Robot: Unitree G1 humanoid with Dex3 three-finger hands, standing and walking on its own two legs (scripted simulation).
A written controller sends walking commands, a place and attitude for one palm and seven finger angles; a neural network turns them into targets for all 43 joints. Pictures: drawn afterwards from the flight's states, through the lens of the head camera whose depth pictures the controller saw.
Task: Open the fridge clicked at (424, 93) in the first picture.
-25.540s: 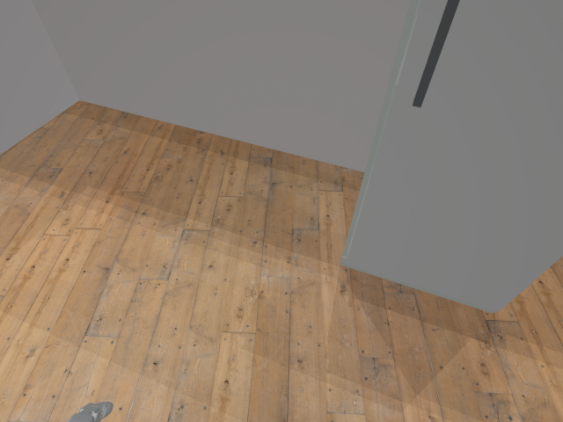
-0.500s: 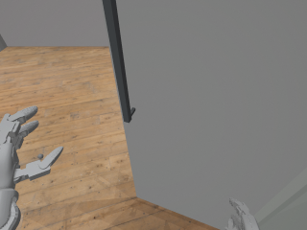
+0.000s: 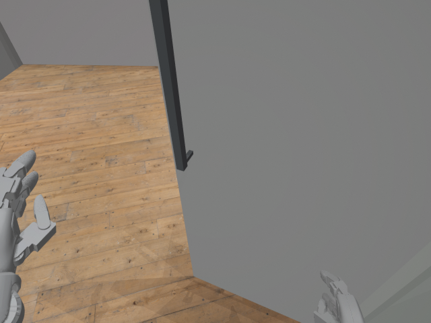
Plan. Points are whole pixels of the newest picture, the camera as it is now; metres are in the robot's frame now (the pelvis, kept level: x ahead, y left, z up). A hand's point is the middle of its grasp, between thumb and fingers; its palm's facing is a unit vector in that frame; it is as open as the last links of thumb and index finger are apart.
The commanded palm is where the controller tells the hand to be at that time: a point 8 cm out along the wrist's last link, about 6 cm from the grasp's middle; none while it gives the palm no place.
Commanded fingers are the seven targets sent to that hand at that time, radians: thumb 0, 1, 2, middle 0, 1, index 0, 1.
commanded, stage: draw the hand back to the body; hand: left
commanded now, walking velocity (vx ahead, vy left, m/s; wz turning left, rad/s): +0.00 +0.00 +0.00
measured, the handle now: (175, 79) +0.43 +0.14 +0.27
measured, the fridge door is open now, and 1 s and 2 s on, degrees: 70 70 70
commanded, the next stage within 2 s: step back with the hand held close in 0.04 s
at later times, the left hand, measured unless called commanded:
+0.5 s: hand (56, 226) +0.19 +0.27 +0.15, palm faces +0.33 -0.82 -0.47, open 7.4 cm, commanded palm +0.13 +0.31 +0.17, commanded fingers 0.00 0.90 0.90 -0.20 -0.30 -0.20 -0.30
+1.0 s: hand out of the picture +0.10 +0.29 +0.17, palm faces +0.45 -0.77 -0.44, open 7.4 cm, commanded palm +0.03 +0.33 +0.17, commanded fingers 0.00 0.90 0.90 -0.20 -0.30 -0.20 -0.30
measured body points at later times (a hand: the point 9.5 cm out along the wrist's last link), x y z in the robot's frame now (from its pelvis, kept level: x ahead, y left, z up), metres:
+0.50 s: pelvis -0.03 +0.02 +0.00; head -0.01 +0.03 +0.44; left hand +0.17 +0.31 +0.18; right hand +0.15 -0.23 -0.07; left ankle +0.00 +0.11 -0.74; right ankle -0.02 -0.13 -0.74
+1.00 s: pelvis -0.10 +0.02 -0.02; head -0.09 +0.04 +0.43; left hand +0.07 +0.33 +0.19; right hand +0.06 -0.21 -0.09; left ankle +0.00 +0.11 -0.74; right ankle -0.03 -0.12 -0.74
